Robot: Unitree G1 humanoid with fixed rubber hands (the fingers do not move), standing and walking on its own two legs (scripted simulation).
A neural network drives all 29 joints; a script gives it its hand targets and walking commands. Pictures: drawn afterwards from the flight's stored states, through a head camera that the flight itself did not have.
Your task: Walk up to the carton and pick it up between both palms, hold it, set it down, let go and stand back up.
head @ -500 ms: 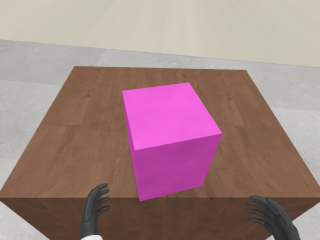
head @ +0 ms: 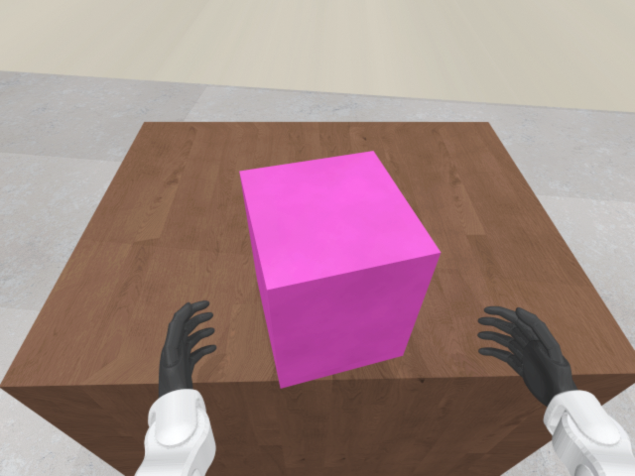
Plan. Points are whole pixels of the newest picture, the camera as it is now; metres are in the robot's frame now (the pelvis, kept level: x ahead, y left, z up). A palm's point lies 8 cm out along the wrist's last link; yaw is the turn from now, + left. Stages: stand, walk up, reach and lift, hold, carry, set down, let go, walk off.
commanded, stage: reach and lift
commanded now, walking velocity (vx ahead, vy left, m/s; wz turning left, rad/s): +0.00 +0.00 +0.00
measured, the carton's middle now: (326, 269) +0.41 +0.04 +0.02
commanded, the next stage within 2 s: none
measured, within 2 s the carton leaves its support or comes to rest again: neither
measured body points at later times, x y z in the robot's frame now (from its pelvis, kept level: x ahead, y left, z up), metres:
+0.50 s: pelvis -0.01 +0.00 +0.00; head +0.00 +0.00 +0.45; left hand +0.27 +0.21 +0.10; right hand +0.34 -0.20 +0.08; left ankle +0.00 +0.16 -0.75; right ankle +0.01 -0.08 -0.75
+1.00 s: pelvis -0.01 -0.01 +0.00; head +0.01 -0.02 +0.45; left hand +0.31 +0.22 +0.13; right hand +0.41 -0.18 +0.13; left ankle +0.00 +0.16 -0.75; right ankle +0.01 -0.08 -0.75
